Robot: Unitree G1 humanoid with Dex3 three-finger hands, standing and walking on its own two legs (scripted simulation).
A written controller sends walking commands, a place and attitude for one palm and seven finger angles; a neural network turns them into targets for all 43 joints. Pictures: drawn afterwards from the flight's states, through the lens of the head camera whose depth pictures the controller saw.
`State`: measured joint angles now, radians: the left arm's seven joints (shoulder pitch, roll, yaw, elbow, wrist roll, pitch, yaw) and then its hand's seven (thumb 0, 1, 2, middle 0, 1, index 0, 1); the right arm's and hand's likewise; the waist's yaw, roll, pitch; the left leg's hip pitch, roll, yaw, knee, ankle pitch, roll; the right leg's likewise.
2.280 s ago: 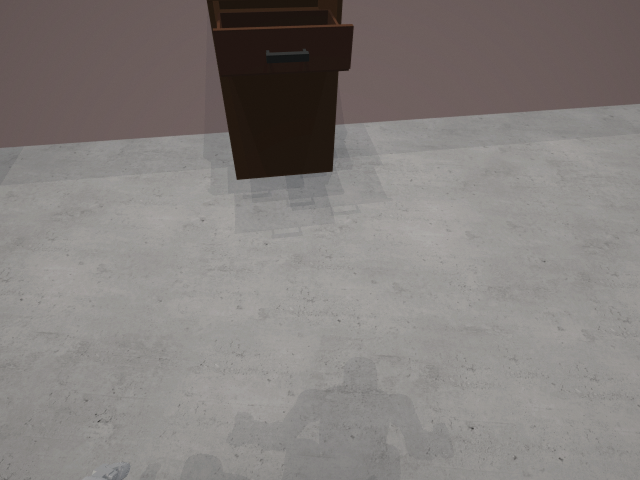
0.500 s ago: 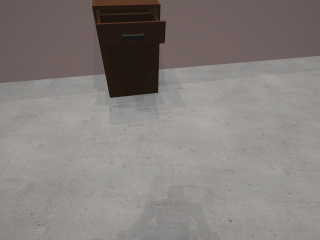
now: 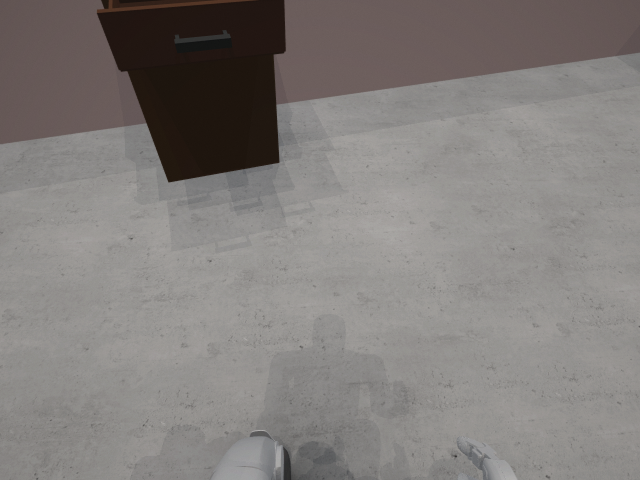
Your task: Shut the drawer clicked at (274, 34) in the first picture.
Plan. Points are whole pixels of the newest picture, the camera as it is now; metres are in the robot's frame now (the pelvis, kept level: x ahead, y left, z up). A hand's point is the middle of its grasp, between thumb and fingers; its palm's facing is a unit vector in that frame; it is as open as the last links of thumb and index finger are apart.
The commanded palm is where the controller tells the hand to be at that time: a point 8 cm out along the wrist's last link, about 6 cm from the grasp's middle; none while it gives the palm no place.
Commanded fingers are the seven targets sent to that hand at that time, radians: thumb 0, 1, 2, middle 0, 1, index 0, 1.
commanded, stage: walk to a spot facing it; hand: left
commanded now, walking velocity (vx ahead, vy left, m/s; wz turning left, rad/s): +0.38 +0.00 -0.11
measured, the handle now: (202, 39) +1.07 +0.39 -0.01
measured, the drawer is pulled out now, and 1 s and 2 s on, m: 0.29 0.29 0.29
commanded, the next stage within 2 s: turn to face it in 1.00 s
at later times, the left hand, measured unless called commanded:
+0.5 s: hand (243, 329) +0.35 +0.15 -0.13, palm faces -0.14 -0.98 -0.16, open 7.4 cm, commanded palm none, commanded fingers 0.00 0.90 0.90 -0.20 -0.30 -0.20 -0.30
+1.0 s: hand (252, 300) +0.42 +0.16 -0.17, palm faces +0.04 -0.99 -0.16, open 7.3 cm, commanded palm none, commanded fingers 0.00 0.90 0.90 -0.20 -0.30 -0.20 -0.30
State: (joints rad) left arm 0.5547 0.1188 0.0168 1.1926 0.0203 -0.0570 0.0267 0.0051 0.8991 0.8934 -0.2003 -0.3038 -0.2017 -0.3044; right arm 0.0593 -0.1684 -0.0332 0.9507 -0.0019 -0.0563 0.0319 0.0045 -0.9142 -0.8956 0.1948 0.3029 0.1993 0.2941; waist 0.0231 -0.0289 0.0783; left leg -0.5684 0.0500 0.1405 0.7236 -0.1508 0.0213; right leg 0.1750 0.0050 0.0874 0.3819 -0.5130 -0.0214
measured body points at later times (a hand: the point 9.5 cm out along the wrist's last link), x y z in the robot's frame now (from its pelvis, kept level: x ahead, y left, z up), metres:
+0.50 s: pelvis +0.22 +0.00 +0.03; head +0.25 +0.00 +0.48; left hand +0.36 +0.21 -0.12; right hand +0.11 -0.20 -0.13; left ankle +0.14 +0.10 -0.71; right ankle +0.31 -0.14 -0.69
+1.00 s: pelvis +0.46 -0.02 +0.01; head +0.47 +0.00 +0.46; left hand +0.42 +0.21 -0.16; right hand +0.55 -0.27 -0.12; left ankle +0.57 +0.08 -0.71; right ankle +0.33 -0.14 -0.71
